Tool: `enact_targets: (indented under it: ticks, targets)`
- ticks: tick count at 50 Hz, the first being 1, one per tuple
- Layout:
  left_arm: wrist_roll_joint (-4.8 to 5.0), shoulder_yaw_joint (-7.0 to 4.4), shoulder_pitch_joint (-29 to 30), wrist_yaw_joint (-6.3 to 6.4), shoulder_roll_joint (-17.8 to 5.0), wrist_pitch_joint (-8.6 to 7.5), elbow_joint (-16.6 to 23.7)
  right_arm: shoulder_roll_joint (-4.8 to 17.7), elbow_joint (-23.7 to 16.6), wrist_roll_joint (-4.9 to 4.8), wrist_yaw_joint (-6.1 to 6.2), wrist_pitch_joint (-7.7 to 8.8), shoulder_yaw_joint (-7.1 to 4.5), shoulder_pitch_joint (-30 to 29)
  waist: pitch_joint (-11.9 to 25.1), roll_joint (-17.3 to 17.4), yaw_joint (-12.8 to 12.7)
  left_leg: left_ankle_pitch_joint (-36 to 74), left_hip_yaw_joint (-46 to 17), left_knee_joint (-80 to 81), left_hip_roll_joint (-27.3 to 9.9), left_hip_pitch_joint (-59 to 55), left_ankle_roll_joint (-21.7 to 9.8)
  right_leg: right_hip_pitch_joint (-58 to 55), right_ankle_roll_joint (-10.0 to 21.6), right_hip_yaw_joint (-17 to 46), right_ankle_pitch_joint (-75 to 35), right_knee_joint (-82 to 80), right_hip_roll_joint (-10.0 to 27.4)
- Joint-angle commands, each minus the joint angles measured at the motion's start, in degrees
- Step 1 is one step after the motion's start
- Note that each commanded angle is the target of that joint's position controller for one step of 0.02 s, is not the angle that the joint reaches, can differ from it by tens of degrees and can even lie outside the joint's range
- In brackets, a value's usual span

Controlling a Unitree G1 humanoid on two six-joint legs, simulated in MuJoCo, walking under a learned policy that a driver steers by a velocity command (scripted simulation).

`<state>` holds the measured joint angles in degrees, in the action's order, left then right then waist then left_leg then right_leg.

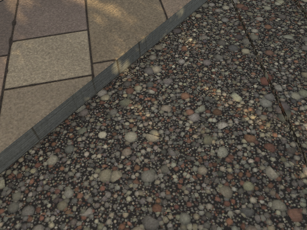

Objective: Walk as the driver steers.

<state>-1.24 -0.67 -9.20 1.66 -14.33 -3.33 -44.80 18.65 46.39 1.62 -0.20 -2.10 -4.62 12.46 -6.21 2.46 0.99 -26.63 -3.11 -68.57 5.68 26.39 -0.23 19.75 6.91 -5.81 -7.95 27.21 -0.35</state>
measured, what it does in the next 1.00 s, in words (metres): steps on the spot, turning left: left foot, then right foot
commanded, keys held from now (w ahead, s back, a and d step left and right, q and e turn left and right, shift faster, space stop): q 0.40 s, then no key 0.42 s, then w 0.18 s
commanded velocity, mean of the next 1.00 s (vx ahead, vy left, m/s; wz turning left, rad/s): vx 0.04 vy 0.00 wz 0.37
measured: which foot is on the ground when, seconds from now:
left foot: up 0.00-0.24, down 0.26-0.70, up 0.72-0.96, down 0.98-1.00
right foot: down 0.00-0.26, up 0.28-0.68, down 0.70-1.00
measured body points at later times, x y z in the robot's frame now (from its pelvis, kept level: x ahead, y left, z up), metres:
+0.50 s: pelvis -0.02 +0.03 +0.01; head +0.00 +0.06 +0.46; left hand +0.02 +0.33 -0.11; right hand +0.17 -0.21 -0.08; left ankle -0.02 +0.12 -0.73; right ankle +0.00 -0.10 -0.67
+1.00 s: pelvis -0.05 +0.01 +0.01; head -0.05 +0.01 +0.46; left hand -0.06 +0.28 -0.12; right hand +0.11 -0.22 -0.12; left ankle -0.12 +0.09 -0.73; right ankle -0.04 -0.09 -0.73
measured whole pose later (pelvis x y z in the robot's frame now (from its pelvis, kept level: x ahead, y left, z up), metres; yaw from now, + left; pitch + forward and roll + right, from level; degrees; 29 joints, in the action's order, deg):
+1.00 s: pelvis -0.05 +0.01 +0.01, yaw +18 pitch -1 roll +0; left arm -0.8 -1.8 -15.5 -0.3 -14.2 1.6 -47.4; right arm 15.2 50.8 1.7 0.0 -1.1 -1.4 13.7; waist -0.5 -0.4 -0.1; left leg -18.7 -0.1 -23.4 2.6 5.2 -3.3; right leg 9.0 2.8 -0.5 16.7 26.6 -1.4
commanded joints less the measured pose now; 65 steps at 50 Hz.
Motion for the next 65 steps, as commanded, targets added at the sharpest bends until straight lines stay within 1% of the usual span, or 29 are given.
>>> enact_targets:
  ticks: [1, 9, 12, 13, 14, 15, 16, 17, 21, 24, 28, 31, 33, 34, 35, 36, 37, 38, 41, 43, 45, 47, 49, 50, 51, 52, 54, 57, 65]
  targets:
    - [-0.58, -1.9, -1.59, 0.0, -7.54, -0.58, 3.17, 3.17, -1.98, -0.38, -1.03, -1.12, -0.47, 8.1, 10.36, -8.3, 1.47, 4.57, 0.54, -0.02, -2.27, -3.18, 0.95, -2.64, 7.77, 10.78, -15.33, -11.72, 15.41]
    - [-0.48, -3.18, -2.33, -1.04, -9.39, 0.53, 3.91, 2.16, -6.0, -0.6, -1.96, -1.7, 1.19, 2.27, 10.37, -11.69, -0.84, 6.04, 5.07, 20.19, -5.27, -8.75, -0.18, -2.78, 4.72, 4.01, -1.04, -10.95, 17.03]
    - [0.54, -3.93, -3.38, -1.81, -10.26, 1.36, 3.62, 1.75, -6.22, -0.82, -1.72, -0.63, 1.29, 4.17, 9.91, -10.28, -0.31, 10.41, 6.31, 35.15, -4.22, -14.29, -1.79, -2.81, 1.05, 1.84, 1.48, -5.3, 17.25]
    - [0.45, -4.28, -5.14, -2.07, -9.85, 1.73, 3.1, 2.8, -6.05, -0.64, -1.54, -0.04, 1.12, 5.06, 7.82, -6.85, -0.31, 15.02, 2.28, 43.16, -5.08, -16.42, -2.99, -0.13, -2.47, -0.07, 6.4, -0.51, 15.48]
    - [0.46, -4.07, -9.31, -2.41, -7.01, 2.54, 4.26, 10.03, -7.47, 0.33, -0.91, 0.38, -0.42, 3.7, 5.82, 11.31, -2.74, 31.41, -17.11, 50.94, -18.54, -17.72, -6.51, 7.67, -7.67, -6.35, 28.44, 14.61, 6.63]
    - [0.04, -3.48, -3.79, -1.13, -6.78, 4.33, 6.48, 15.81, -8.62, 0.69, -0.52, 0.21, -2.3, 4.29, 3.56, 14.02, 0.72, 44.83, -24.06, 51.48, -26.07, -11.46, -14.92, 12.04, -8.82, 0.91, 41.54, 25.6, 0.7]
    - [0.41, -3.48, -1.01, -0.73, -7.22, 5.49, 7.09, 13.15, -8.2, 0.42, -0.17, 0.19, -2.12, 4.61, 4.11, 8.54, 1.12, 41.08, -20.91, 51.66, -23.32, -10.49, -16.27, 11.59, -8.76, 5.87, 38.91, 31.21, 1.69]
    - [1.22, -3.75, -1.24, -0.77, -7.33, 5.81, 6.91, 10.2, -8.17, 0.04, 0.15, 0.0, -1.19, 1.29, 3.7, 6.46, -1.11, 37.38, -16.8, 51.28, -19.15, -10.29, -14.43, 11.43, -8.28, 7.33, 34.16, 32.26, 1.92]
    - [-0.06, -4.4, -4.03, -1.1, -8.35, 5.51, 5.09, 5.52, -9.09, -1.35, 0.4, 0.33, -0.14, -1.13, 9.64, 3.4, -1.94, 43.06, -13.1, 48.54, -15.11, -18.79, -13.73, 10.98, -8.63, 6.94, 28.65, 35.71, 1.08]
    - [0.54, -3.42, -2.71, -1.1, -6.16, 6.12, 5.83, 5.19, -8.3, -1.02, 0.33, 0.48, -0.11, 1.51, 10.43, 3.41, -0.31, 45.97, -14.5, 47.56, -16.52, -23.1, -14.24, 10.26, -8.51, 6.53, 32.33, 29.08, 1.41]
    - [0.89, -2.9, -2.61, -0.89, -6.0, 6.59, 6.27, 5.76, -7.46, -0.42, 0.11, 0.29, -0.08, 1.41, 10.46, 4.64, 0.59, 41.26, -16.1, 47.76, -16.66, -20.82, -13.8, 3.03, -6.76, 6.06, 34.03, 20.2, 0.48]
    - [1.47, -2.72, -4.75, -0.71, -6.01, 6.44, 5.55, 5.95, -6.69, -0.31, -0.16, -0.08, 0.13, -0.32, 10.0, 4.99, -0.05, 38.3, -17.27, 47.82, -15.83, -17.33, -12.53, -3.87, -5.55, 5.34, 33.91, 12.04, -0.92]
    - [1.41, -2.36, -8.7, -0.35, -4.63, 5.92, 3.93, 6.04, -5.77, -1.11, 0.03, -0.47, 0.29, -1.58, 9.31, 3.42, -2.63, 32.45, -16.96, 46.55, -13.58, -14.57, -9.97, -10.52, -4.71, 3.93, 28.18, -2.6, -2.01]
    - [0.71, -2.38, -10.17, 0.01, -5.39, 5.35, 3.08, 5.21, -5.54, -1.41, 0.34, -0.45, 0.47, -1.29, 8.68, 1.32, -2.59, 25.8, -16.56, 45.28, -11.74, -10.87, -7.23, -15.09, -3.86, 6.59, 22.88, -9.31, 0.33]
    - [-0.47, -2.59, -9.21, 0.19, -8.63, 4.59, 3.81, 1.6, -5.38, -1.45, 0.63, -0.28, 1.36, 0.98, 8.99, -8.19, -0.94, 14.06, -11.98, 38.15, -6.38, -6.58, -3.76, -17.65, -1.82, 19.08, 23.81, -15.19, 11.64]
    - [0.05, -2.92, -3.75, -0.42, -11.66, 4.26, 5.33, 2.3, -5.83, -1.44, 0.9, -0.28, 1.21, -0.67, 4.41, -13.89, -0.07, 1.11, -3.77, 36.03, 1.3, -5.51, -1.95, -7.49, 3.75, 26.76, 11.84, -15.61, 20.02]
    - [-0.32, -2.47, -1.97, -0.75, -9.52, 3.6, 5.43, 3.92, -4.93, -0.67, 0.78, -0.54, 0.83, -2.09, 3.39, -12.05, -0.42, -0.41, -3.77, 27.83, -1.27, -10.93, -1.4, -1.65, 6.6, 24.93, 7.15, -15.37, 20.39]
    - [-0.1, -1.69, 0.34, -0.91, -7.0, 3.03, 5.5, 3.74, -3.74, -1.18, 0.36, -0.62, 0.68, -1.33, 3.56, -10.5, 0.82, 2.07, -3.6, 25.34, -1.32, -12.5, -1.35, -1.4, 6.13, 21.36, 4.95, -14.74, 17.55]
    - [0.36, -1.23, 0.79, -0.48, -6.4, 2.8, 4.17, 1.9, -1.94, -0.99, -0.09, -0.49, 1.36, -0.71, 4.67, -12.55, 0.93, 4.21, -1.72, 30.31, -2.46, -10.82, -0.36, -9.86, 2.54, 14.57, -3.86, -10.23, 11.42]
    - [0.29, -1.75, -4.2, -0.94, -7.63, 3.21, 2.17, 0.71, -0.76, -0.63, 0.08, -0.3, 2.24, -1.5, 7.11, -12.18, -1.99, 4.26, 1.57, 35.43, -1.86, -11.6, -0.24, -15.05, 2.53, 15.67, 8.77, -10.85, 10.62]
    - [0.2, -3.15, -8.22, -1.41, -10.31, 4.37, 0.14, 1.67, -0.85, -0.01, 0.0, 0.07, 2.11, -3.54, 3.88, -12.27, -3.87, 2.34, 4.34, 37.67, -1.33, -9.31, -0.83, -15.48, 3.65, 20.08, 30.69, -13.99, 11.24]
    - [0.34, -3.66, -8.1, -1.75, -10.31, 5.09, -0.66, 0.49, 0.22, 0.01, -0.08, 0.86, 2.45, -2.57, 0.28, -10.59, -2.75, 4.71, 5.57, 44.4, -1.89, -12.6, -2.17, -11.5, 3.89, 21.91, 40.77, -15.35, 11.47]
    - [0.56, -3.7, -5.52, -1.89, -8.71, 4.6, -0.39, 0.41, 2.72, 0.18, 0.4, 2.18, 2.46, 2.8, 0.5, -7.76, 0.24, 6.66, 2.81, 49.38, -3.84, -23.94, -4.86, -2.88, 2.48, 20.02, 41.05, -12.31, 9.44]
    - [0.48, -3.26, -1.98, -2.06, -6.55, 3.85, 0.97, 2.43, 4.47, 0.41, 0.83, 3.01, 2.03, 8.38, 1.56, -3.05, 3.06, 2.66, -4.11, 52.18, -9.11, -31.73, -7.05, 4.94, 0.99, 16.33, 38.5, -5.16, 6.82]
    - [0.96, -2.4, 2.6, -2.52, -3.61, 3.0, 3.42, 7.34, 5.94, -0.41, 1.11, 3.45, 0.6, 12.76, 1.38, 8.55, 4.95, -10.15, -20.02, 59.1, -17.34, -34.71, -11.58, 14.39, -2.12, 6.6, 35.21, 6.13, -1.53]
    - [-0.27, -2.95, 6.37, -2.38, -6.43, 2.57, 4.79, 8.88, 6.98, -0.43, 0.83, 3.78, -0.13, 13.8, -3.76, 8.73, 6.42, -9.82, -27.86, 63.71, -25.01, -32.61, -15.3, 20.45, -2.59, 4.21, 35.9, 13.79, -1.11]
    - [0.0, -3.7, 3.79, -2.82, -7.7, 1.94, 3.14, 5.63, 6.42, -0.33, 0.63, 4.6, 0.62, 9.78, -3.95, 2.76, 2.8, -3.81, -22.97, 64.49, -23.06, -31.43, -15.27, 20.76, -3.11, 7.43, 31.68, 19.76, 2.17]
    - [-0.71, -3.78, 1.76, -4.16, -6.98, 1.63, 1.36, 3.91, 6.78, -0.54, 0.81, 5.98, 1.1, 7.98, -0.24, 3.22, 0.97, 10.23, -13.01, 64.27, -18.27, -30.89, -13.05, 17.08, -4.8, 5.72, 24.14, 21.42, 3.39]
    - [0.01, -3.01, 11.02, -4.71, -5.45, 2.03, 4.07, 5.44, 10.42, -0.42, 0.84, 7.05, 0.58, 11.35, -2.34, 2.32, 2.77, 18.69, -5.04, 61.75, -17.27, -24.95, -10.0, 10.5, -6.96, 6.01, 9.66, 4.98, 4.85]
Velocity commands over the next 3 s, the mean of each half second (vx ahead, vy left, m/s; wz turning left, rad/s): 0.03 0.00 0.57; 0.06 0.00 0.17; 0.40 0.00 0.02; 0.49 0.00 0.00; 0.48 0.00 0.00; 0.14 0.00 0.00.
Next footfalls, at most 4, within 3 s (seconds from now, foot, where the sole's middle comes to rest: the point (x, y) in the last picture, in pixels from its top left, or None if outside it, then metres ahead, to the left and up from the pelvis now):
0.26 left None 0.02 0.13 -0.77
0.70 right None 0.00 -0.08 -0.77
0.98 left None -0.09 0.10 -0.77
1.44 right None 0.27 -0.06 -0.80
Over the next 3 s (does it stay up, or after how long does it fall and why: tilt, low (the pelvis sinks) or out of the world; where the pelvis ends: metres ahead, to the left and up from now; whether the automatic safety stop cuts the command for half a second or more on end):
stays up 0.84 0.14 -0.06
